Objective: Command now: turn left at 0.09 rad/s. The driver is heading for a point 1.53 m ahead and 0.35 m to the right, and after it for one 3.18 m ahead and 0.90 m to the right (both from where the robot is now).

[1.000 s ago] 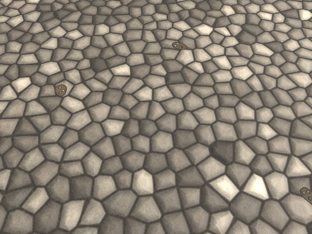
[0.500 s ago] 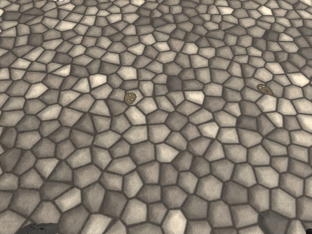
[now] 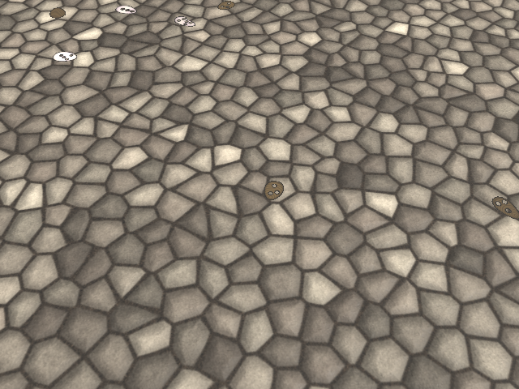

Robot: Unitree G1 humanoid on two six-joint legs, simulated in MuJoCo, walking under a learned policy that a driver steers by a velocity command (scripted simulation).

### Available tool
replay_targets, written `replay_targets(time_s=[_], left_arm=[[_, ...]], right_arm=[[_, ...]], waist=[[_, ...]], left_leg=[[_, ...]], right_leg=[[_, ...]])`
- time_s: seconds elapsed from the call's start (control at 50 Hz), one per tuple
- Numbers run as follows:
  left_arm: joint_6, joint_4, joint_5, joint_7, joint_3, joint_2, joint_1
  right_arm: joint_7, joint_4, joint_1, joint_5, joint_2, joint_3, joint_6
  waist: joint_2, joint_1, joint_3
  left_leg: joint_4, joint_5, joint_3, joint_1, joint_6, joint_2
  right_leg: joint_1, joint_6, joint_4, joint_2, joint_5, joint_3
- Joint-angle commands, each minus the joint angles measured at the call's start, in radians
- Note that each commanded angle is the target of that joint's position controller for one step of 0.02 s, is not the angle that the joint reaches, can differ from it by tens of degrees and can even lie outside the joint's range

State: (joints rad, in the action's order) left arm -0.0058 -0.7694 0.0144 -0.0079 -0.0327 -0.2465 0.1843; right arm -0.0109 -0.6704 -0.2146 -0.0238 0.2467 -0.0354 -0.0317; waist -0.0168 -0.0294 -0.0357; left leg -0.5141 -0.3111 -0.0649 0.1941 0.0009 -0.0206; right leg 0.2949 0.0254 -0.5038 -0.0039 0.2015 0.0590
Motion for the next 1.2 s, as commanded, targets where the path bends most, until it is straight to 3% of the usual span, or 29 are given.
replay_targets(time_s=[0.02,0.14,0.42,0.44,0.46,0.48,0.5,0.52,0.56,0.6,0.64,0.66,0.68,0.7,0.72,0.74,0.76,0.78,0.82,0.84,0.9,0.96,1.02,1.04,1.1,1.14,1.16,1.18,1.2], left_arm=[[-0.019,0.06,0.008,-0.001,-0.026,-0.1,-0.055],[-0.012,0.016,-0.002,-0.01,-0.029,-0.098,-0.023],[0.001,-0.098,-0.012,-0.03,-0.034,-0.105,-0.016],[0.003,-0.118,-0.014,-0.03,-0.032,-0.094,0.011],[0.001,-0.121,-0.027,-0.028,-0.038,-0.103,0.002],[-0.013,-0.087,-0.037,-0.021,-0.039,-0.109,-0.07],[-0.036,-0.042,-0.056,-0.011,-0.037,-0.109,-0.147],[-0.059,-0.015,-0.067,-0.003,-0.041,-0.124,-0.195],[-0.098,-0.019,-0.063,0.017,-0.037,-0.108,-0.167],[-0.117,-0.036,-0.05,0.034,-0.03,-0.095,-0.146],[-0.118,-0.059,-0.044,0.045,-0.025,-0.086,-0.096],[-0.068,-0.057,0.034,0.066,-0.03,-0.078,-0.036],[-0.045,-0.088,0.038,0.064,-0.043,-0.098,0.062],[-0.042,-0.133,0.028,0.051,-0.061,-0.136,0.233],[-0.052,-0.175,0.042,0.035,-0.085,-0.232,0.452],[-0.066,-0.168,0.046,0.029,-0.083,-0.301,0.489],[-0.058,-0.128,0.042,0.026,-0.075,-0.271,0.295],[-0.061,-0.09,0.029,0.027,-0.065,-0.222,0.179],[-0.074,-0.08,0.017,0.036,-0.037,-0.129,0.136],[-0.076,-0.084,0.018,0.027,-0.038,-0.147,0.14],[-0.095,-0.121,0.007,0.028,-0.034,-0.124,0.203],[-0.105,-0.137,-0.006,0.027,-0.034,-0.128,0.272],[-0.112,-0.152,-0.011,0.025,-0.029,-0.119,0.308],[-0.115,-0.155,-0.005,0.021,-0.031,-0.134,0.316],[-0.11,-0.184,-0.002,0.014,-0.028,-0.136,0.336],[-0.104,-0.195,0.007,0.005,-0.034,-0.179,0.339],[-0.094,-0.202,0.018,-0.002,-0.041,-0.21,0.337],[-0.08,-0.201,0.026,-0.009,-0.049,-0.235,0.311],[-0.077,-0.179,0.026,-0.011,-0.044,-0.208,0.276]], right_arm=[[0.004,0.062,0.031,-0.007,0.101,-0.023,0.036],[-0.003,0.037,-0.009,0.004,0.092,-0.014,0.053],[-0.006,-0.034,-0.059,0.012,0.07,-0.013,0.059],[-0.009,-0.055,-0.1,0.016,0.08,-0.018,0.054],[-0.012,-0.062,-0.128,0.028,0.131,-0.037,0.048],[-0.012,-0.064,-0.167,0.035,0.176,-0.05,0.048],[-0.016,-0.064,-0.167,0.044,0.216,-0.061,0.06],[-0.019,-0.067,-0.169,0.042,0.207,-0.059,0.081],[-0.016,-0.062,-0.141,0.042,0.165,-0.049,0.108],[-0.008,-0.055,-0.13,0.051,0.173,-0.054,0.108],[0.001,-0.045,-0.104,0.058,0.193,-0.059,0.103],[0.018,-0.083,-0.107,-0.016,0.215,-0.072,0.098],[0.024,-0.084,-0.101,-0.019,0.198,-0.072,0.098],[0.026,-0.083,-0.076,-0.022,0.171,-0.062,0.104],[0.024,-0.057,-0.006,-0.029,0.1,-0.041,0.111],[0.02,0.018,0.04,-0.005,0.0,-0.019,0.124],[0.022,0.025,0.009,0.004,0.043,-0.021,0.122],[0.033,0.014,0.02,-0.002,0.094,-0.03,0.119],[0.051,-0.03,-0.019,-0.029,0.108,-0.033,0.107],[0.066,-0.029,-0.05,-0.035,0.09,-0.024,0.093],[0.073,0.0,0.059,-0.019,0.097,-0.02,0.07],[0.073,0.035,0.185,-0.016,0.09,-0.013,0.068],[0.077,0.058,0.276,-0.006,0.068,0.001,0.068],[0.079,0.079,0.311,-0.001,0.056,0.008,0.071],[0.075,0.087,0.356,-0.01,0.069,0.008,0.074],[0.059,0.074,0.297,-0.014,0.086,0.001,0.077],[0.048,0.044,0.184,-0.014,0.115,-0.011,0.078],[0.035,-0.027,-0.043,-0.009,0.149,-0.029,0.083],[0.018,-0.096,-0.271,-0.022,0.207,-0.052,0.088]], waist=[[0.117,0.015,0.055],[0.073,0.009,0.012],[0.025,0.015,0.044],[0.051,0.021,0.084],[0.105,0.045,0.043],[0.174,0.081,-0.038],[0.235,0.097,-0.128],[0.216,0.105,-0.186],[0.153,0.081,-0.151],[0.137,0.078,-0.063],[0.159,0.047,-0.028],[0.153,0.005,-0.006],[0.115,-0.037,-0.005],[0.04,-0.126,0.03],[-0.177,-0.246,0.093],[-0.361,-0.21,0.115],[-0.186,-0.097,0.03],[-0.058,-0.041,-0.013],[0.0,0.016,-0.01],[-0.111,0.031,0.021],[-0.05,0.02,-0.077],[-0.011,-0.01,-0.1],[-0.014,-0.029,-0.106],[-0.055,-0.032,-0.128],[-0.028,-0.03,-0.13],[-0.083,0.015,-0.047],[-0.117,0.076,0.029],[-0.125,0.18,0.145],[-0.079,0.277,0.262]], left_leg=[[0.136,0.038,-0.11,0.073,0.056,0.105],[0.127,0.053,-0.098,0.113,0.044,0.084],[0.105,0.194,-0.057,0.069,0.039,0.051],[0.137,-0.011,-0.061,0.045,0.054,0.044],[0.194,-0.339,-0.135,0.038,0.101,0.075],[0.3,-0.591,-0.308,0.025,0.169,0.185],[0.409,-0.684,-0.49,0.023,0.242,0.315],[0.447,-0.605,-0.574,-0.009,0.28,0.375],[0.408,-0.379,-0.49,-0.165,0.254,0.365],[0.379,-0.21,-0.309,-0.157,0.197,0.281],[0.363,-0.159,-0.188,-0.005,0.182,0.216],[0.334,-0.232,-0.122,0.087,0.181,0.169],[0.263,-0.231,-0.101,0.204,0.178,0.153],[0.068,-0.113,-0.058,0.32,0.166,0.113],[-0.376,-0.037,0.06,0.466,0.13,0.013],[-0.666,-0.255,-0.035,0.673,0.118,-0.11],[-0.791,-0.117,-0.115,0.763,0.135,-0.028],[-0.782,0.007,-0.078,0.758,0.132,0.056],[-0.651,0.087,-0.029,0.571,0.094,0.137],[-0.67,0.109,0.018,0.56,0.066,0.124],[-0.599,0.221,0.035,0.659,0.022,0.151],[-0.427,0.296,0.086,0.667,0.008,0.135],[-0.263,0.363,0.14,0.596,0.033,0.106],[-0.204,0.382,0.126,0.565,0.045,0.122],[-0.093,0.321,0.179,0.513,0.091,0.076],[-0.073,0.212,0.223,0.336,0.128,-0.009],[-0.085,0.139,0.222,0.213,0.147,-0.048],[-0.061,0.092,0.22,-0.021,0.167,-0.079],[-0.069,0.005,0.097,-0.349,0.195,0.028]], right_leg=[[-0.083,0.0,0.022,0.024,-0.055,0.017],[-0.098,-0.006,0.028,0.033,-0.084,0.028],[-0.142,-0.003,0.017,0.044,-0.17,0.034],[-0.14,-0.005,-0.013,0.004,0.012,-0.013],[-0.038,-0.01,-0.098,-0.047,0.249,-0.073],[0.129,-0.018,-0.191,-0.052,0.316,-0.101],[0.276,-0.043,-0.304,-0.004,0.276,-0.072],[0.399,-0.068,-0.386,0.054,0.282,-0.009],[0.514,-0.096,-0.366,0.117,0.217,0.016],[0.35,-0.091,-0.213,0.098,0.15,-0.038],[0.097,-0.06,-0.119,0.039,0.065,-0.118],[-0.072,-0.051,-0.058,-0.022,0.056,-0.209],[-0.243,-0.045,-0.054,-0.051,0.045,-0.241],[-0.441,-0.054,-0.046,-0.052,0.109,-0.214],[-0.577,-0.088,0.091,0.149,0.386,0.063],[-0.537,-0.153,0.367,0.373,0.811,0.644],[-0.425,-0.215,0.41,0.422,0.864,0.753],[-0.339,-0.207,0.362,0.404,0.741,0.616],[-0.191,-0.142,0.351,0.244,0.437,0.293],[-0.166,-0.178,0.398,0.247,0.478,0.307],[-0.146,-0.218,0.471,0.221,0.358,0.221],[-0.197,-0.216,0.51,0.196,0.174,0.115],[-0.254,-0.207,0.549,0.177,0.004,0.022],[-0.258,-0.216,0.568,0.215,-0.04,0.03],[-0.405,-0.204,0.529,0.216,-0.349,-0.049],[-0.456,-0.183,0.352,0.235,-0.897,-0.088],[-0.477,-0.172,0.184,0.246,-1.111,-0.1],[-0.422,-0.157,-0.069,0.237,-1.158,-0.123],[-0.187,-0.15,-0.398,0.194,-0.906,-0.126]])
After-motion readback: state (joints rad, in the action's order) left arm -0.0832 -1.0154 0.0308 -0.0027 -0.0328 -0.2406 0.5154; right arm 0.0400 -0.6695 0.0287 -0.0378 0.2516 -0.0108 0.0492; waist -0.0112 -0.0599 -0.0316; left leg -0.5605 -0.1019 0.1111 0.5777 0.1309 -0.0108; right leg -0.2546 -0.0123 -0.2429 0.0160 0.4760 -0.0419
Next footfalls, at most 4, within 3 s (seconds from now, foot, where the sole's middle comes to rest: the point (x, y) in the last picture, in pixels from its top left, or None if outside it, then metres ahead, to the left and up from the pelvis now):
0.72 right None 0.18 -0.16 -0.77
1.20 left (256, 345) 0.61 0.05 -0.77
1.66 right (312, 209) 1.08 -0.12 -0.77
2.10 left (264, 120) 1.52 0.04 -0.77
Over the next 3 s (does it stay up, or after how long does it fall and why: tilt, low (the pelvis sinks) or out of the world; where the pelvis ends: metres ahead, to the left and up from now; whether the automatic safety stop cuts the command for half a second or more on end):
stays up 1.89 -0.29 -0.02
